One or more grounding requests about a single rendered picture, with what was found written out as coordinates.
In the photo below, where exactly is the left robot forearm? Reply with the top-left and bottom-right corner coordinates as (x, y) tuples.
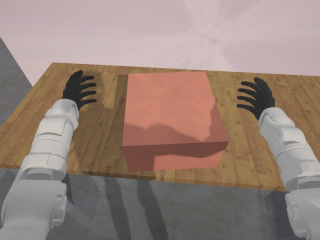
(1, 98), (79, 226)

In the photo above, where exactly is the left robot hand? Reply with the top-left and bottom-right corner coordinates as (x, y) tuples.
(62, 70), (97, 111)

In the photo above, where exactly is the table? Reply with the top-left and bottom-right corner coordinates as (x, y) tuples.
(0, 62), (320, 212)

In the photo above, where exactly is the robot left upper arm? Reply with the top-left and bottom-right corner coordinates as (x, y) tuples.
(0, 179), (67, 240)

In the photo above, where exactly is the carton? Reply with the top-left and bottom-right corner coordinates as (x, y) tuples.
(122, 71), (229, 172)

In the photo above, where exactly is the right robot hand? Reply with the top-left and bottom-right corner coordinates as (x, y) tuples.
(236, 77), (275, 121)

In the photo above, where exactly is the right robot forearm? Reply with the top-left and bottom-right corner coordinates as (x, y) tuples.
(258, 107), (320, 192)

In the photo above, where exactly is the robot right upper arm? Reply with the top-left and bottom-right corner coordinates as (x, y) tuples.
(285, 187), (320, 240)

